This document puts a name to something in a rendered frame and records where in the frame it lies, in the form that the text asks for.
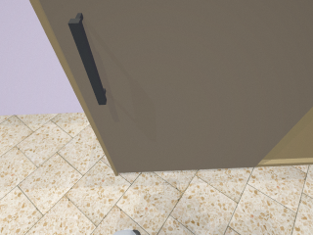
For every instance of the handle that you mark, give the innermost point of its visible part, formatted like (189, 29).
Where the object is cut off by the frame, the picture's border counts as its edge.
(80, 38)

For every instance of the wardrobe door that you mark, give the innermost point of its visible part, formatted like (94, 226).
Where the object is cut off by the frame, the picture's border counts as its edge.
(297, 143)
(191, 84)

